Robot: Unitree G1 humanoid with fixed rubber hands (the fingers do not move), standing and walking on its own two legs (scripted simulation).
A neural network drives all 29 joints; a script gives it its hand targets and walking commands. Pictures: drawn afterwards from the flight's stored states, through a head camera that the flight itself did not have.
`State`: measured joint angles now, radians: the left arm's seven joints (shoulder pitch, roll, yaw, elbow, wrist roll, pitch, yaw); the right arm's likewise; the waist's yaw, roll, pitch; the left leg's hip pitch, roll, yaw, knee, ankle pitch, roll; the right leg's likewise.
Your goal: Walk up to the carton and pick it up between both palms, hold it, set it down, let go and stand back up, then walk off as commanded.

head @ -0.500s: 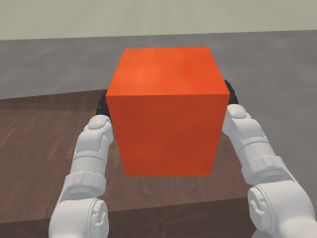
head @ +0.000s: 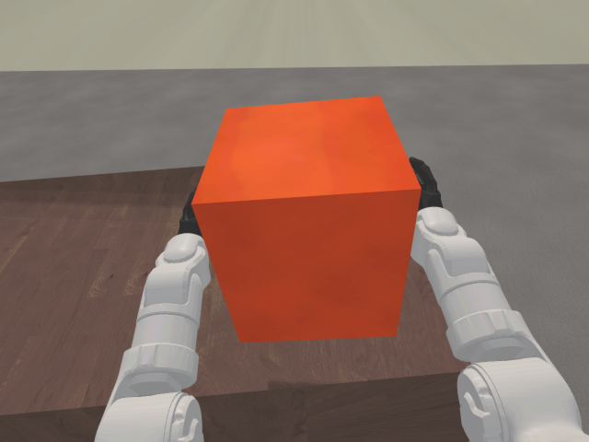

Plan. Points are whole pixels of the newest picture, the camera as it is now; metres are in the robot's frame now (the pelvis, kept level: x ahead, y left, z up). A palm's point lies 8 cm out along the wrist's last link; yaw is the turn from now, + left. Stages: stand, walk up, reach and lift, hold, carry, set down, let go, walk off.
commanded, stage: set down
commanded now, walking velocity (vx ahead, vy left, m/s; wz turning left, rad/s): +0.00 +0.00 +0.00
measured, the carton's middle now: (309, 220) +0.42 -0.01 +0.13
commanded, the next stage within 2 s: none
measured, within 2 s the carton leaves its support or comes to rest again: neither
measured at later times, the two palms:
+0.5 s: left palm (197, 248) +0.40 +0.16 +0.11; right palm (415, 228) +0.39 -0.16 +0.12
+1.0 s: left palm (203, 260) +0.41 +0.16 +0.07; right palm (411, 247) +0.39 -0.16 +0.09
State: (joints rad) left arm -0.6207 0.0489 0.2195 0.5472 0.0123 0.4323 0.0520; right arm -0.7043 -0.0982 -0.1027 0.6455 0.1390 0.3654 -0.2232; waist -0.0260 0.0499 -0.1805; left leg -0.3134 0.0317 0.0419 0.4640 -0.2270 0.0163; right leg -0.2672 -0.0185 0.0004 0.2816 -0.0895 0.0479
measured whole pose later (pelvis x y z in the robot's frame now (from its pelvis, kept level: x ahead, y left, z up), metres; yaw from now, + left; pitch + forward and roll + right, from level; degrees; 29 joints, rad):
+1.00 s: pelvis +0.02 +0.00 +0.00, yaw +0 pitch +6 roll -2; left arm -0.62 0.07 0.22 0.79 0.01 0.14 -0.01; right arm -0.55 0.01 -0.21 0.68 0.07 0.12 -0.22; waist -0.03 0.00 -0.12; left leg -0.31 0.03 0.04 0.46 -0.25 0.02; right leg -0.26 -0.02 0.00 0.27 -0.11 0.05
